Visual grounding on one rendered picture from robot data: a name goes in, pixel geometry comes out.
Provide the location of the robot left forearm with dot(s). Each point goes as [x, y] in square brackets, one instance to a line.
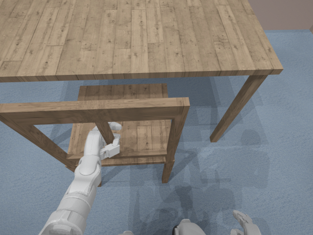
[72, 212]

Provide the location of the right robot hand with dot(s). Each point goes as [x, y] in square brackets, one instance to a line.
[246, 223]

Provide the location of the left robot hand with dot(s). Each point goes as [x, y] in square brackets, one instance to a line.
[95, 143]

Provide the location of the table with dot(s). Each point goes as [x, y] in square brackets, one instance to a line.
[64, 40]

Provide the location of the right robot shin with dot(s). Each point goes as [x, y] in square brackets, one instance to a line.
[184, 221]

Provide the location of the chair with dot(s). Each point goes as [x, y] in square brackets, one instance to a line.
[143, 110]

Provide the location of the robot right thigh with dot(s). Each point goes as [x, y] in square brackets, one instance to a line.
[188, 228]

